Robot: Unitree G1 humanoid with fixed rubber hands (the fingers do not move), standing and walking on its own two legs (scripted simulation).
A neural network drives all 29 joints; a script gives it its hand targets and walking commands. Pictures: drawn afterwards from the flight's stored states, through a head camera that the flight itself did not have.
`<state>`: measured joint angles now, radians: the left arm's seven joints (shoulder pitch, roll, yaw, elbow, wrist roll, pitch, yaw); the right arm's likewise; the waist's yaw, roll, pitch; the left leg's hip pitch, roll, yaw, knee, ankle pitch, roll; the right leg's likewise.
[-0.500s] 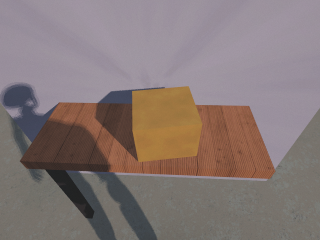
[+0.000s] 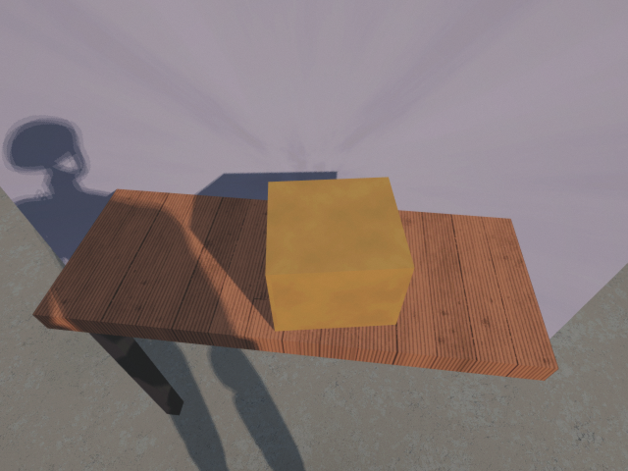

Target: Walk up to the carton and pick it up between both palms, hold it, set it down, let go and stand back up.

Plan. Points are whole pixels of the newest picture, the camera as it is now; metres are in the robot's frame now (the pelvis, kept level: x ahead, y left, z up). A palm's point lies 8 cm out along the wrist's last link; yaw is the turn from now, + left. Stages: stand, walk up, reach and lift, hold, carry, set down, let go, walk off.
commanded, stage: stand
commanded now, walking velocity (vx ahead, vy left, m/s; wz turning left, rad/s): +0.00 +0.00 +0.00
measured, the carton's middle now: (332, 253) +0.45 +0.00 -0.03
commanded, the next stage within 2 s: none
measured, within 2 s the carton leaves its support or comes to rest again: neither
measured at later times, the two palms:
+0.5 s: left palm out of the picture +0.04 +0.21 -0.15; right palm out of the picture +0.05 -0.21 -0.15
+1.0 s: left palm out of the picture +0.05 +0.19 -0.15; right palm out of the picture +0.02 -0.19 -0.15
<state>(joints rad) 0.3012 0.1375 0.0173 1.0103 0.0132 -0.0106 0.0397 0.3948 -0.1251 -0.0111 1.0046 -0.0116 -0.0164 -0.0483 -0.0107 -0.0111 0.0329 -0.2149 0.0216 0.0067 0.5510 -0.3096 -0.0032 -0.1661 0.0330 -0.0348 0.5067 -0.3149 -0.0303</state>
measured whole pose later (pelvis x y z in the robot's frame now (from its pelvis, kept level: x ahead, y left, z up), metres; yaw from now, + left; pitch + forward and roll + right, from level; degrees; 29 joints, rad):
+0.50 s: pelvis +0.04 +0.00 +0.00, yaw +0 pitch -2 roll +0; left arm 0.27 0.12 0.00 1.09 0.00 0.00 0.04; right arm 0.27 -0.12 -0.02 1.04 -0.01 0.01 -0.06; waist -0.01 0.01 0.07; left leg -0.13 0.02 0.01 0.53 -0.37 0.00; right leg -0.08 0.03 -0.03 0.48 -0.37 -0.03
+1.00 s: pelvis +0.06 +0.00 +0.00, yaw -3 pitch -3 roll +0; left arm 0.27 0.09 0.01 1.20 0.01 -0.01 0.06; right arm 0.27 -0.08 -0.03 1.21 0.00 0.01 -0.06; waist -0.01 0.01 0.08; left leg -0.03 0.03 0.06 0.43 -0.35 -0.01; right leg -0.01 0.04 0.02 0.41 -0.35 -0.04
